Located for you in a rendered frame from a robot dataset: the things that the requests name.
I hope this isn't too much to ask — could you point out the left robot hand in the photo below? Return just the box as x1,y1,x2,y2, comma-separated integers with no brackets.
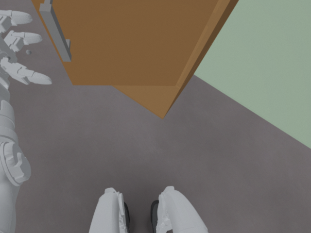
0,10,52,85

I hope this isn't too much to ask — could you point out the robot thigh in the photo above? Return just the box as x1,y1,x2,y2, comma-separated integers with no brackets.
158,190,208,233
89,191,125,233

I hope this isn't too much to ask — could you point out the right robot thigh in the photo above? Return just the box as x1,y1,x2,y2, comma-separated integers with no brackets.
158,190,208,233

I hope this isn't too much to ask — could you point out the handle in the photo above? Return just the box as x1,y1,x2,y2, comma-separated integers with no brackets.
39,0,71,62

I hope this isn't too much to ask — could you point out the robot left upper arm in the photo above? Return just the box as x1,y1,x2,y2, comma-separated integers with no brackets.
0,142,31,233

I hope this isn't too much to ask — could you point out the cupboard door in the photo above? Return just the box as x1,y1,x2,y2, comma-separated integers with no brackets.
31,0,218,86

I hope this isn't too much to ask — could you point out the left robot forearm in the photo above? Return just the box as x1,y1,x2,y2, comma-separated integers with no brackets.
0,73,18,145

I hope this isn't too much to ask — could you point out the left robot thigh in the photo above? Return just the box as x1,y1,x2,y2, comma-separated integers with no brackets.
89,191,125,233

